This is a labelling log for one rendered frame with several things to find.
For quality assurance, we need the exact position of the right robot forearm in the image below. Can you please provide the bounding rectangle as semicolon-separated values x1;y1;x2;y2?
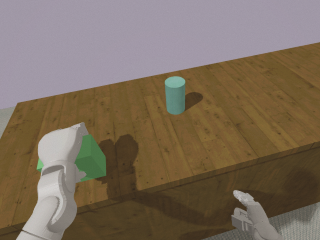
252;222;284;240

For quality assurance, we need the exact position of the sponge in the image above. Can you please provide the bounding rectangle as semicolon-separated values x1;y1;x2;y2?
37;134;106;182

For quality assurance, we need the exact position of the left robot hand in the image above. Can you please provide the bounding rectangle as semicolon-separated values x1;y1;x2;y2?
38;122;89;183

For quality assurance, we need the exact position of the table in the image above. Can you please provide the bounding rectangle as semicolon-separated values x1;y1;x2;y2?
0;42;320;240

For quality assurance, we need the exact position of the right robot hand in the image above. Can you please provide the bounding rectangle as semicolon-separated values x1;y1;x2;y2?
231;190;270;237

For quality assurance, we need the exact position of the left robot forearm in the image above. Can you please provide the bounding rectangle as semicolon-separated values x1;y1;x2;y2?
16;160;77;240

